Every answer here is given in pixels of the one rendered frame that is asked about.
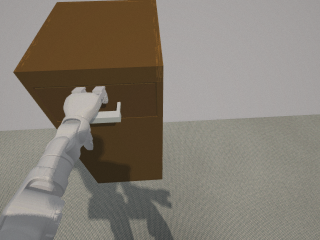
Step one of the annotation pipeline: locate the drawer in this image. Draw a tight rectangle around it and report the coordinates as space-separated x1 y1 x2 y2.
35 82 156 121

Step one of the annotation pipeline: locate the robot left upper arm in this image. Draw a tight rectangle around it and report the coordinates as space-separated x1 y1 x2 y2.
0 189 65 240

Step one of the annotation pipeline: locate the cabinet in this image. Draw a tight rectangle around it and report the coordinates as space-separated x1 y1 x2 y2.
13 0 164 184

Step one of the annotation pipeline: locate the handle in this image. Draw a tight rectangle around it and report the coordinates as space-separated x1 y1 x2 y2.
89 102 122 124

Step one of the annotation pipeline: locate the left robot hand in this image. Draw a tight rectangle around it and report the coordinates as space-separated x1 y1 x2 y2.
63 86 109 150

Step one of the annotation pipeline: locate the robot left forearm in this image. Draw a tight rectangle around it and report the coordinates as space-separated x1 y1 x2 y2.
0 115 90 230

